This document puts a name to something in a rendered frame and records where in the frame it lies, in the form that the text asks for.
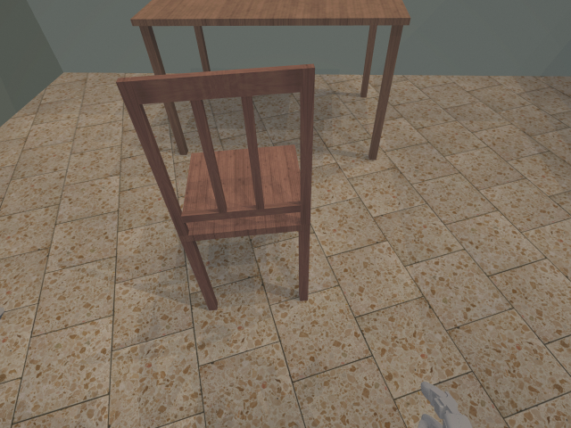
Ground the table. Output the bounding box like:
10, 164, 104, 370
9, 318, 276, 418
130, 0, 410, 161

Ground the chair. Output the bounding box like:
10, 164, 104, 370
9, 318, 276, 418
116, 64, 315, 310

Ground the right robot hand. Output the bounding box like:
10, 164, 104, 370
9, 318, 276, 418
418, 382, 473, 428

